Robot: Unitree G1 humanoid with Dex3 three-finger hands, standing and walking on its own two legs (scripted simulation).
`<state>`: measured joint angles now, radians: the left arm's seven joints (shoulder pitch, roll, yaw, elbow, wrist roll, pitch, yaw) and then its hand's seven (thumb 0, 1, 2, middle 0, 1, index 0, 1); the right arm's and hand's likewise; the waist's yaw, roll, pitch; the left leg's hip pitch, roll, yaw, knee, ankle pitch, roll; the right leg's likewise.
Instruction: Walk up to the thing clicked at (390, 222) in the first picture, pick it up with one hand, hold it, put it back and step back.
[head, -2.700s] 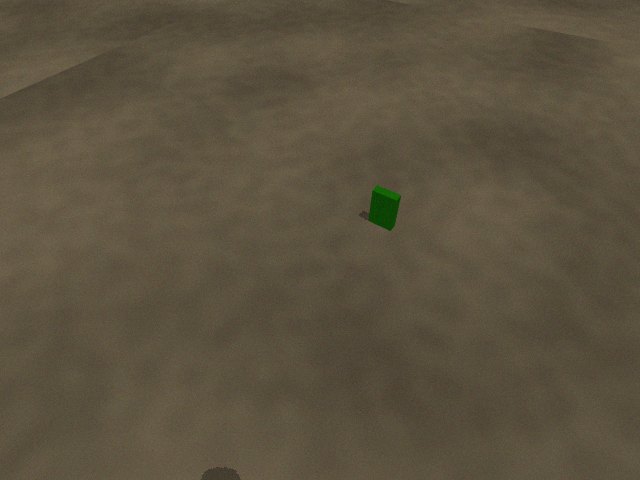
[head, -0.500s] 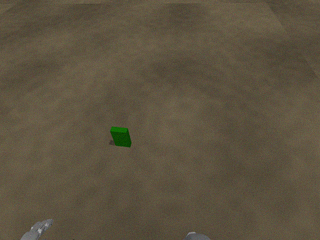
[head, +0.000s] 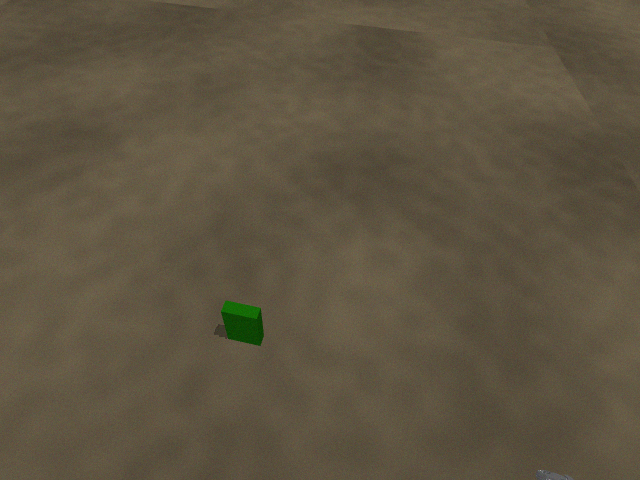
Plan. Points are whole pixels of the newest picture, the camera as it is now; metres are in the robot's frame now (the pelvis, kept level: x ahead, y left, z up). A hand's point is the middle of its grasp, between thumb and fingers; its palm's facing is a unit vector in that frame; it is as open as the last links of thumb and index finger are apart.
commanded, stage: walk up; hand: left
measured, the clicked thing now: (243, 324) +0.69 +0.22 -0.67
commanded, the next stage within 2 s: none
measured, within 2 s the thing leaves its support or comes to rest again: neither
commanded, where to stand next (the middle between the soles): +0.38 +0.01 m, yaw +1 degrees
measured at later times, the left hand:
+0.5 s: hand (143, 415) +0.24 +0.25 -0.11, palm faces -0.01 -0.90 -0.43, open 7.4 cm
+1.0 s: hand (149, 356) +0.35 +0.28 -0.16, palm faces -0.02 -0.92 -0.38, open 7.4 cm
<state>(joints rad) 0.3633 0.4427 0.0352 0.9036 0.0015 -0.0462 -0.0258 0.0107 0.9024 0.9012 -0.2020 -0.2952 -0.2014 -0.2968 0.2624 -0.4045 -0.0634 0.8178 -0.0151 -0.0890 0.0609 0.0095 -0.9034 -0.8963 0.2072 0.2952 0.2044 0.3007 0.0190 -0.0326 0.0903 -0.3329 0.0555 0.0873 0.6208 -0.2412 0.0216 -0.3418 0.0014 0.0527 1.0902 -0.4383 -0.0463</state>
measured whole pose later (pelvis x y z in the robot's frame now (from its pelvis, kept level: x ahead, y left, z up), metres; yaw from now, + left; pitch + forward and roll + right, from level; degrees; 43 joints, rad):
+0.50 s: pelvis +0.17 -0.03 +0.01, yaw +1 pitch -3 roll +0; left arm 0.29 0.38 0.04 0.84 0.01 -0.09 -0.04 0.00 0.90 0.90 -0.20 -0.30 -0.20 -0.30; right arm 0.32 -0.44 -0.05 0.87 -0.01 -0.03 0.06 0.01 -0.90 -0.90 0.21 0.30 0.20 0.30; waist 0.02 0.08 0.08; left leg -0.45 0.06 0.00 0.98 -0.38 0.02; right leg -0.27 -0.04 -0.07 0.55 -0.23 -0.03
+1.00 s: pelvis +0.29 +0.01 -0.01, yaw +1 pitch -3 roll -1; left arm 0.23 0.40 0.03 0.94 0.01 -0.03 0.00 0.01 0.90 0.90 -0.20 -0.30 -0.20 -0.30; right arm 0.21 -0.40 -0.02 0.87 0.00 -0.03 0.01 0.01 -0.90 -0.90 0.21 0.30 0.21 0.30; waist 0.00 -0.01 0.12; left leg -0.35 0.07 0.06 0.73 -0.33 0.00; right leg -0.35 -0.03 -0.02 0.67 -0.27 -0.02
